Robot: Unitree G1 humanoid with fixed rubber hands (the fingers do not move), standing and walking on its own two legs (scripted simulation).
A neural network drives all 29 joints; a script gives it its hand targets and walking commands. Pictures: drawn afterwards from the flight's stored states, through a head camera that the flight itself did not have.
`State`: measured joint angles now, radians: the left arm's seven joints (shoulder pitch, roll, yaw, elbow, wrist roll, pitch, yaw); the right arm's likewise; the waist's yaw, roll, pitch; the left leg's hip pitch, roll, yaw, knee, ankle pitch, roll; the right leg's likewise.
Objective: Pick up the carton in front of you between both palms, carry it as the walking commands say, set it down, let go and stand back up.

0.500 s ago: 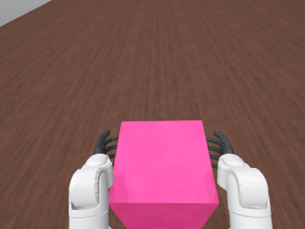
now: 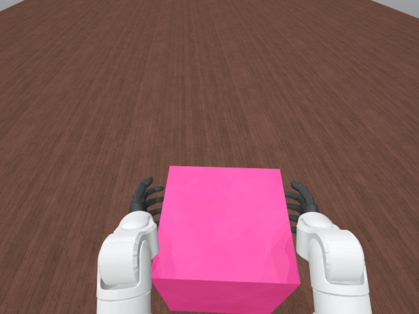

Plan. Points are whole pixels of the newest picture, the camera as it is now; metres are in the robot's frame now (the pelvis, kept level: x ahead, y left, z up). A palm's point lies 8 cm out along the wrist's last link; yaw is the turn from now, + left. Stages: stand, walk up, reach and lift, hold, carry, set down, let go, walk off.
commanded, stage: carry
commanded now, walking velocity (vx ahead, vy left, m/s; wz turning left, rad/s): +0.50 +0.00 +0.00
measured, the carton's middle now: (221, 244) +0.28 -0.01 +0.00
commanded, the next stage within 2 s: none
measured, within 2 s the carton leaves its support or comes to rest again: neither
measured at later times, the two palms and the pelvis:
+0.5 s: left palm (171, 116) +0.57 +0.10 +0.12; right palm (279, 117) +0.58 -0.18 +0.10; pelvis +0.31 -0.06 +0.00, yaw +4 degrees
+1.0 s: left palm (162, 75) +0.89 +0.16 +0.08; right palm (242, 74) +0.88 -0.13 +0.08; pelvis +0.63 +0.02 +0.00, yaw +1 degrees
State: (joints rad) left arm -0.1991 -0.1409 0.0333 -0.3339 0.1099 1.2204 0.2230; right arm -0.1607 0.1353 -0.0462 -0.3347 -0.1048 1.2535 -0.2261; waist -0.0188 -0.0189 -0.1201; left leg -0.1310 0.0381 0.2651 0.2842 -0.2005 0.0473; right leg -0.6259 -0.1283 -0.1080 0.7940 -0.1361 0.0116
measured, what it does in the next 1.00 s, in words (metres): walks ahead: right foot, then left foot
